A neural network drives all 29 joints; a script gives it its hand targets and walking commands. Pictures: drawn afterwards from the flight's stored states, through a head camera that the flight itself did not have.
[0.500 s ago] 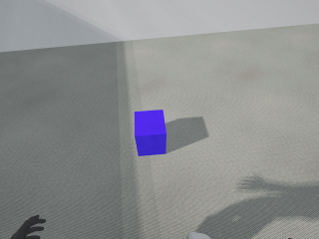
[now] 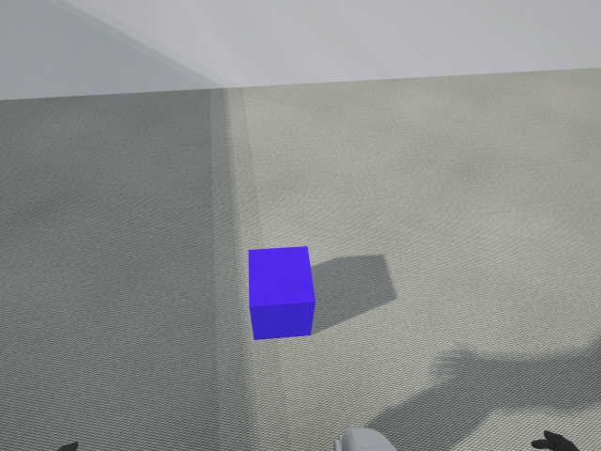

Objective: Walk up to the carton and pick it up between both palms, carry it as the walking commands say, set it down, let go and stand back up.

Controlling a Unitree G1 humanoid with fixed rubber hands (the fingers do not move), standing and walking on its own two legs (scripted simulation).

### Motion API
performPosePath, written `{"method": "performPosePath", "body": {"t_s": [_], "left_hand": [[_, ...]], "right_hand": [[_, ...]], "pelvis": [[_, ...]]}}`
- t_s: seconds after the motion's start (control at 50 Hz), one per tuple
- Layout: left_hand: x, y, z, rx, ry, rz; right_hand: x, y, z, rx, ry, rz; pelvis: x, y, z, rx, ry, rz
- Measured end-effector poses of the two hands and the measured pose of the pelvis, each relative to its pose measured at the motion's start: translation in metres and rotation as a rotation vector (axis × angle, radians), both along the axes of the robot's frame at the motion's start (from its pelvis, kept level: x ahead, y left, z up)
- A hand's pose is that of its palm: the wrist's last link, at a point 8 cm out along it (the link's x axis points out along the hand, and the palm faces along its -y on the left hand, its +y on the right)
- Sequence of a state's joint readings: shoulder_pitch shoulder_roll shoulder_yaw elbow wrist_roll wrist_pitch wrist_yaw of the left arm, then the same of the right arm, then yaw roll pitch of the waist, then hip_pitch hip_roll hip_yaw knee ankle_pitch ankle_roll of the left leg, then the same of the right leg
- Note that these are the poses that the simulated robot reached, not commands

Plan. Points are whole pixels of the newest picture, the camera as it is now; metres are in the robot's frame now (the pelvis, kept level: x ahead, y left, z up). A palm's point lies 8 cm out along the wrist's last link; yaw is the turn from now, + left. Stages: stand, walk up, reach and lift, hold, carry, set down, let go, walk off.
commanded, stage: walk up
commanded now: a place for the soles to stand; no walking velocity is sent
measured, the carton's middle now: (280, 293) +0.68 +0.01 -0.64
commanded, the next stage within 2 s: none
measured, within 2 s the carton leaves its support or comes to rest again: neither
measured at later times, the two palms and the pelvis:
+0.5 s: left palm (45, 404) +0.22 +0.36 -0.10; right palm (497, 344) +0.27 -0.32 -0.07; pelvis +0.16 +0.02 -0.01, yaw +0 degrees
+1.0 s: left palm (92, 316) +0.34 +0.32 -0.08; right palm (473, 316) +0.32 -0.32 -0.10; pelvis +0.21 +0.00 +0.00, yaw +1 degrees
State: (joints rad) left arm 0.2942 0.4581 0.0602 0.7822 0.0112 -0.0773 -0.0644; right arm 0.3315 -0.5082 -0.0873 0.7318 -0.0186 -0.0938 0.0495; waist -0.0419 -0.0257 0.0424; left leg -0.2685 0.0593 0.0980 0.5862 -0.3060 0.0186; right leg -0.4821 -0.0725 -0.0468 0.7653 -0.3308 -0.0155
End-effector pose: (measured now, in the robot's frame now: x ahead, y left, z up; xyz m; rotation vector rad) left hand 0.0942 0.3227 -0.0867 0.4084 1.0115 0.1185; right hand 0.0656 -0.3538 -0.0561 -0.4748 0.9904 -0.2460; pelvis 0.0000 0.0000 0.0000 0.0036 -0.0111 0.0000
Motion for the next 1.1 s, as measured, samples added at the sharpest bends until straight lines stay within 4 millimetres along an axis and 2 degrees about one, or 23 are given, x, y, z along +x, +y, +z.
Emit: {"method": "performPosePath", "body": {"t_s": [0.06,0.1,0.16,0.28,0.34,0.4,0.44,0.54,0.64,0.74,0.84,0.96,1.1], "left_hand": [[0.037,-0.005,0.005,0.030,-0.043,-0.018],[0.053,-0.003,0.007,0.064,-0.077,-0.009],[0.061,0.003,0.017,0.089,-0.090,0.034],[0.060,0.026,0.028,0.119,-0.038,0.089],[0.066,0.039,0.020,0.115,-0.003,0.105],[0.083,0.046,0.002,0.104,0.023,0.106],[0.099,0.043,-0.006,0.089,0.037,0.101],[0.141,0.025,-0.015,0.047,0.043,0.066],[0.169,0.012,-0.023,0.060,0.035,0.060],[0.201,0.005,-0.017,0.057,0.003,0.060],[0.232,0.001,-0.005,0.041,-0.036,0.069],[0.249,-0.001,0.003,0.031,-0.038,0.083],[0.246,-0.004,0.004,0.010,0.006,0.109]], "right_hand": [[0.010,-0.011,-0.013,0.013,0.027,-0.017],[0.025,-0.013,-0.025,0.027,0.040,-0.015],[0.058,-0.003,-0.033,0.058,0.042,0.007],[0.132,0.023,-0.030,0.102,0.020,0.086],[0.167,0.034,-0.026,0.086,-0.008,0.109],[0.191,0.038,-0.026,0.042,-0.047,0.106],[0.198,0.038,-0.022,0.030,-0.057,0.081],[0.200,0.028,-0.015,0.000,-0.023,0.030],[0.210,0.018,-0.035,0.018,0.012,0.002],[0.223,0.031,-0.052,0.076,0.037,-0.026],[0.236,0.042,-0.054,0.109,0.056,-0.018],[0.254,0.040,-0.045,0.107,0.061,-0.024],[0.265,0.036,-0.032,0.094,0.079,-0.031]], "pelvis": [[0.024,-0.010,-0.007,-0.002,-0.003,0.002],[0.038,-0.015,-0.014,-0.009,-0.006,0.004],[0.057,-0.016,-0.011,-0.018,-0.009,0.013],[0.095,-0.006,-0.003,-0.014,-0.006,0.025],[0.116,0.005,-0.006,-0.010,-0.009,0.023],[0.134,0.016,-0.017,-0.006,-0.012,0.019],[0.144,0.018,-0.016,-0.005,-0.014,0.013],[0.166,0.015,-0.012,-0.010,-0.010,0.005],[0.181,0.005,-0.021,-0.010,-0.014,0.003],[0.194,0.004,-0.019,0.008,-0.016,0.006],[0.204,0.004,-0.011,0.005,-0.011,0.010],[0.211,0.003,-0.001,0.005,-0.015,0.015],[0.214,0.002,0.010,0.000,-0.020,0.017]]}}
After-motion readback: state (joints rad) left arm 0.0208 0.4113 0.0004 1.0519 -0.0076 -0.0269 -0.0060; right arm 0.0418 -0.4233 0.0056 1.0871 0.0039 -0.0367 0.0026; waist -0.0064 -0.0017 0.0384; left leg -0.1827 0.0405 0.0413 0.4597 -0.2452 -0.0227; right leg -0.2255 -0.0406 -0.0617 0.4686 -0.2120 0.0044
